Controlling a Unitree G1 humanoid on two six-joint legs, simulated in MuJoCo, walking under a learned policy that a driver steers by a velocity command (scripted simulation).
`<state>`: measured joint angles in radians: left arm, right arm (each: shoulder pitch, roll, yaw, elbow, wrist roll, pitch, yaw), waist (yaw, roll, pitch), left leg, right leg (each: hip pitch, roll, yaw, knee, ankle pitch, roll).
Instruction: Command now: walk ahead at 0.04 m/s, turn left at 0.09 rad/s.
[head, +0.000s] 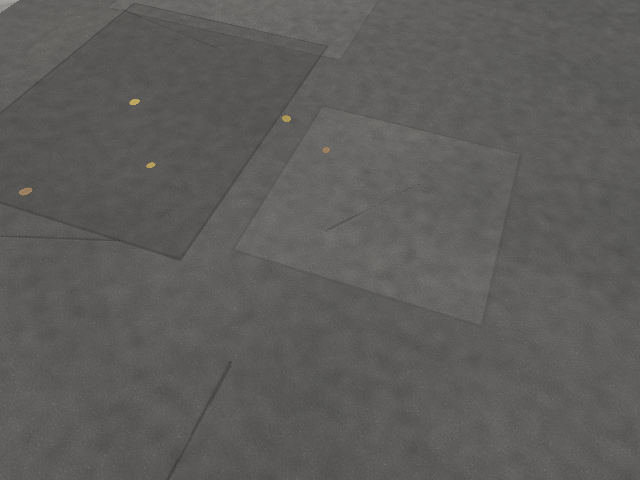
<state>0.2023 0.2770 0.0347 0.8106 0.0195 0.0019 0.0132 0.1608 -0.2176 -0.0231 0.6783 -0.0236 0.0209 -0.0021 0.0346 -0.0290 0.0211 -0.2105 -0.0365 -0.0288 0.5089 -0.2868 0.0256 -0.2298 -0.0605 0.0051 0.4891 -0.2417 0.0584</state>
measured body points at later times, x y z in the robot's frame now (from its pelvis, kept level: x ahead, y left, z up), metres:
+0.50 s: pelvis +0.12 -0.06 +0.01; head +0.13 -0.09 +0.46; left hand +0.14 +0.21 -0.11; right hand +0.25 -0.34 -0.11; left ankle +0.14 +0.10 -0.66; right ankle +0.07 -0.14 -0.74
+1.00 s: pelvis +0.40 -0.02 +0.00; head +0.43 -0.02 +0.45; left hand +0.49 +0.26 -0.12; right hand +0.50 -0.30 -0.11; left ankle +0.44 +0.06 -0.74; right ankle +0.37 -0.18 -0.65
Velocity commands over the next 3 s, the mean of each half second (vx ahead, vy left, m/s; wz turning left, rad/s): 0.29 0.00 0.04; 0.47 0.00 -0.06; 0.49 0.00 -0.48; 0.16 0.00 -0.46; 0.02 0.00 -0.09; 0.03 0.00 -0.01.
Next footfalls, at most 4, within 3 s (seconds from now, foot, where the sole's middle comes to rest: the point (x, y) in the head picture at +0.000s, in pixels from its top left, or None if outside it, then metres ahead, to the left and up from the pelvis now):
0.30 right None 0.11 -0.14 -0.77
0.82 left None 0.48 0.06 -0.77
1.36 right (426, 380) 0.75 -0.21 -0.77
1.80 left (387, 283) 1.03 -0.13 -0.77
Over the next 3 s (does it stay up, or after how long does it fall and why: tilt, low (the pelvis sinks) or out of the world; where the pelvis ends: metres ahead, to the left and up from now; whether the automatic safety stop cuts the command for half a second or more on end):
stays up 0.91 -0.20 0.00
